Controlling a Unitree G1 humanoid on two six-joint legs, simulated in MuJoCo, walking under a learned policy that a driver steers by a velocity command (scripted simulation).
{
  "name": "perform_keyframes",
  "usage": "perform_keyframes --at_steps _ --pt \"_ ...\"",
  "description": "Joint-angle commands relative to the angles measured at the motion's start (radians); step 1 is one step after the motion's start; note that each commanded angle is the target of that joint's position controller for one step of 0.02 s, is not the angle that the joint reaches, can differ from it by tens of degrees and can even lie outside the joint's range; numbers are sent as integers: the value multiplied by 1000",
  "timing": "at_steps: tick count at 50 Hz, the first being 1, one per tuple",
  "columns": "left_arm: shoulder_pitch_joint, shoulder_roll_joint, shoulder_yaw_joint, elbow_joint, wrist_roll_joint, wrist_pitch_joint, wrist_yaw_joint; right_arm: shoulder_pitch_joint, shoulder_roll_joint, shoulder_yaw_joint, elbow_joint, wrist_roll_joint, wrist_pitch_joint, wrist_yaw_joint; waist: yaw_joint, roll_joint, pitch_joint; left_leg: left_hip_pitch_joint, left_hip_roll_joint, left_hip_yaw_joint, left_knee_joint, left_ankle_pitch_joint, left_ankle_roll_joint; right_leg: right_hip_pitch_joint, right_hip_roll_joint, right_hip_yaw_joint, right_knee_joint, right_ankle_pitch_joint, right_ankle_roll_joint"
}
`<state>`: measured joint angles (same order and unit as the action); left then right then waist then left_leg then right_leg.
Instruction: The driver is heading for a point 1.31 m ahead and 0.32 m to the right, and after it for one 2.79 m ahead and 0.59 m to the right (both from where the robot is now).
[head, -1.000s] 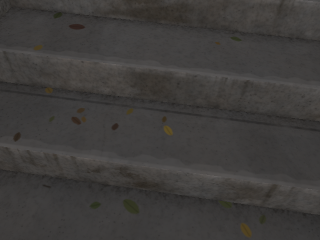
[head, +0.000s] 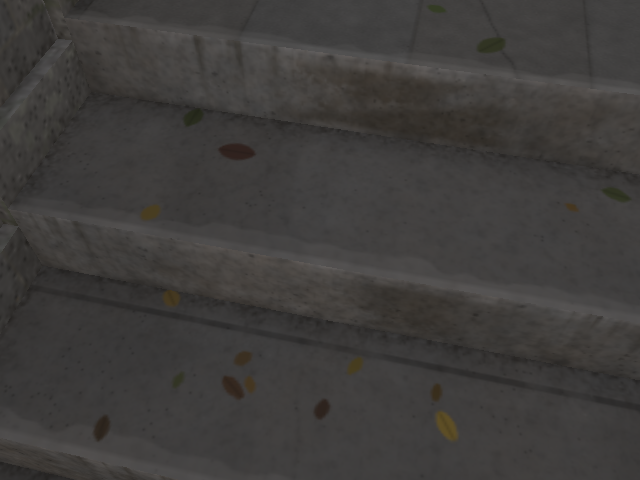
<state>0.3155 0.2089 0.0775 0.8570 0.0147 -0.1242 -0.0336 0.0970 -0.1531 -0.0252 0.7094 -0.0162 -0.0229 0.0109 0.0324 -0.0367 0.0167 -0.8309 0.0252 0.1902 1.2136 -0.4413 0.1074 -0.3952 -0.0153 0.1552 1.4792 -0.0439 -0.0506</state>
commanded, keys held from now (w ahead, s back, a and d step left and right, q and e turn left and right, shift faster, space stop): w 0.60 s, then w+e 0.40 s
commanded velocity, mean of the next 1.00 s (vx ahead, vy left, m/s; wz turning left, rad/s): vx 0.49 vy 0.00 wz -0.12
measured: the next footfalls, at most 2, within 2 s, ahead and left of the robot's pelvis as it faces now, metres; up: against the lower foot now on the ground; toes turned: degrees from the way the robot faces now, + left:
right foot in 0.46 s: +0.46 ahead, -0.04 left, +0.17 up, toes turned -5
left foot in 0.98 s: +0.84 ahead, +0.17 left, +0.34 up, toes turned -2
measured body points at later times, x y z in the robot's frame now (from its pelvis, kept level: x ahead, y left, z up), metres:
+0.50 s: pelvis +0.31 +0.02 +0.15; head +0.33 +0.05 +0.60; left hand +0.55 +0.16 +0.06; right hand +0.20 -0.17 +0.02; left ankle +0.13 +0.08 -0.56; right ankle +0.42 -0.03 -0.46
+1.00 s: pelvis +0.64 +0.08 +0.30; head +0.69 +0.06 +0.75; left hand +0.56 +0.30 +0.17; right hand +0.92 -0.08 +0.27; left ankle +0.80 +0.16 -0.30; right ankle +0.44 -0.03 -0.42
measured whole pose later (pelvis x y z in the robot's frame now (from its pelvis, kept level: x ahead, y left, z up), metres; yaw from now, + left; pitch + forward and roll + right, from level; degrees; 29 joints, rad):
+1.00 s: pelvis +0.64 +0.08 +0.30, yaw -9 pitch +5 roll +2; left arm 0.55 0.12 0.07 0.98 -0.02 -0.11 0.01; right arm -0.11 -0.03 0.06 0.51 -0.02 -0.05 0.00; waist 0.10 -0.02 0.02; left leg -1.02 0.07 0.11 1.29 -0.37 0.10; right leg -0.05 -0.02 0.10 0.47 -0.18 -0.07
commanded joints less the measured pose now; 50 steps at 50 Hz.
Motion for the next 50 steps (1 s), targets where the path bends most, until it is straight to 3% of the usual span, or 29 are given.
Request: perform_keyframes --at_steps 1,4,7,11,15,16,18,19,20,21,22,23,24,25,26,27,29,30,32,34,36,40,43,45,46,47,48,49,50 --pt "-2 -84 -30 -156 46 -3 14 105 -14 -30 94 -9 -49 1 14 92 -99 357 230 -717 -763 -238 69 -425 4 -22 497 60 -48" --pt "-94 -160 -74 -220 28 25 24 246 32 -18 237 -20 -80 -1 20 51 -5 378 204 -508 -801 40 48 -678 7 9 624 -13 -83" --pt "-126 -113 -70 -202 12 52 30 244 16 -11 236 -8 -102 10 40 -39 22 350 154 -319 -847 303 -14 -678 -1 -60 419 42 -51" --pt "-322 -184 -95 -248 2 80 60 414 -62 -22 299 -18 -135 26 -36 76 15 625 183 -322 -914 271 8 -1048 28 -140 800 -144 -108" --pt "-588 -202 -137 -368 5 79 49 552 2 3 357 1 -121 -11 -90 73 84 651 129 -282 -1034 282 -32 -1073 -17 -289 502 -207 -95" --pt "-572 -188 -142 -363 0 93 35 583 -7 -1 358 21 -115 -39 -96 105 50 668 143 -285 -1141 432 9 -959 -48 -348 338 -223 -84" --pt "-564 -204 -143 -367 -5 105 29 612 -47 -11 362 17 -99 -74 -91 127 -3 835 170 -235 -1171 780 45 -833 -71 -330 176 -303 -102" --pt "-521 -191 -143 -327 -24 104 23 563 -36 -3 329 32 -93 -81 -72 77 -48 817 142 -138 -1155 1071 39 -623 -28 -409 -24 -335 -123" --pt "-436 -200 -142 -284 -41 105 31 553 -48 -1 316 38 -95 -80 -32 132 -100 770 148 -95 -1069 1565 52 -385 43 -467 -121 -343 -143" --pt "-348 -166 -127 -237 -50 115 41 545 -92 -6 299 46 -103 -87 10 167 -222 769 161 -99 -947 1907 42 -185 128 -472 -129 -366 -141" --pt "-200 -106 -102 -213 -63 114 54 553 -165 -22 283 39 -121 -74 72 260 -235 848 221 -136 -783 2161 58 -120 133 -447 -252 -412 -148" --pt "-99 -40 -76 -191 -33 112 57 496 -194 -36 266 45 -133 -47 129 339 -252 885 242 -148 -584 2190 46 -42 130 -370 -389 -454 -176" --pt "13 23 -41 -135 16 102 61 450 -184 -44 223 47 -139 -29 170 262 -292 619 173 -145 -310 1946 21 197 13 -125 -453 -488 -239" --pt "119 117 -6 -87 23 107 66 381 -131 -44 163 42 -133 1 200 -26 -317 317 -65 -154 146 1030 -16 296 -197 434 -838 -614 -371" --pt "-14 119 5 -74 6 117 69 345 -75 -51 131 -9 -135 21 111 -146 -285 173 -138 -274 579 407 -19 200 -250 766 -1136 -631 -387" --pt "-100 70 -1 -57 -1 98 65 322 -17 -40 42 -27 -133 26 4 -16 -168 62 -89 -332 710 423 1 84 -266 656 -1145 -680 -325" --pt "-61 -72 -26 49 22 52 63 225 67 -11 -14 -30 -104 2 -57 175 5 -60 -49 -338 740 431 41 -90 -242 359 -1047 -541 -214" --pt "-25 -120 -42 106 30 33 54 203 115 9 -39 -23 -83 -11 -86 106 17 -140 -66 -352 872 371 49 -101 -214 293 -1060 -459 -195" --pt "16 -107 -41 153 22 9 29 209 170 39 -72 -22 -46 -26 -117 40 36 -280 -48 -360 911 297 57 -47 -166 135 -1082 -318 -151" --pt "5 -73 -40 149 0 1 23 141 115 39 -102 -18 -26 -23 -134 57 78 -319 22 -271 735 277 22 -93 -125 26 -1141 -285 -143" --pt "29 -49 -48 129 1 -12 30 51 77 37 -129 -25 -28 -20 -109 76 77 -290 43 -179 625 358 -13 -128 -92 3 -1167 -150 -159" --pt "259 39 -21 160 4 -30 42 -204 117 57 -243 -30 -28 -39 10 -37 48 -728 78 -157 954 61 6 299 -175 160 -1217 -147 -212" --pt "345 23 -13 168 11 -5 80 -409 98 76 -353 -28 -43 -23 66 -18 58 -707 105 -145 658 -29 -19 375 -143 153 -1300 -72 -190" --pt "318 50 4 127 -19 29 97 -409 94 82 -366 -34 -29 10 79 13 -4 -253 102 -61 232 40 -5 263 -165 82 -1498 185 -205" --pt "188 47 -6 67 -25 21 82 -289 100 73 -328 5 -34 9 -13 -19 -71 97 19 -1 45 28 22 146 -112 -22 -1408 675 -183" --pt "217 114 14 56 -17 15 72 -75 68 42 -249 29 -27 -12 -88 -124 -291 422 -61 -18 80 -1 42 190 -136 -42 -1209 1187 -177" --pt "168 209 44 30 -25 -2 53 121 -21 3 -216 38 -20 -24 -193 -199 -401 534 -61 -81 -50 49 50 290 -150 -25 -999 1348 -135" --pt "50 216 59 -21 -38 -25 28 234 -126 -33 -190 0 -31 -34 -274 -133 -448 651 -9 -189 -212 99 61 249 -107 -26 -726 1218 -83" --pt "29 94 41 -102 -63 -40 -2 307 -248 -78 -135 -43 -46 -35 -253 199 -532 907 308 -697 -485 19 143 -128 68 -53 -261 468 -9"
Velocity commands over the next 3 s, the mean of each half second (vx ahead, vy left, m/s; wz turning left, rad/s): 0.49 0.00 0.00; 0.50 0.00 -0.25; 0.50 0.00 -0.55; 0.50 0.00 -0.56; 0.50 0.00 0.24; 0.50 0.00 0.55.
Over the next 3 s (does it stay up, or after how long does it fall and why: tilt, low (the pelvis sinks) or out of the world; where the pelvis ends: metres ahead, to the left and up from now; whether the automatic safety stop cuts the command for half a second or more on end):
stays up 1.66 -0.46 0.61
